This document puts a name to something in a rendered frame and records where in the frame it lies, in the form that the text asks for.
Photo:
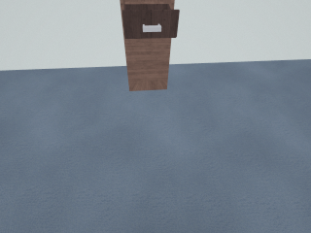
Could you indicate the drawer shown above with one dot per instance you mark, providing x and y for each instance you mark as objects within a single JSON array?
[{"x": 135, "y": 15}]

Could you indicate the handle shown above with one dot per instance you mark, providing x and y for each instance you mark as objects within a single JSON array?
[{"x": 151, "y": 28}]

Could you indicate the cabinet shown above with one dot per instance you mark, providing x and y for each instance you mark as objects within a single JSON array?
[{"x": 147, "y": 59}]

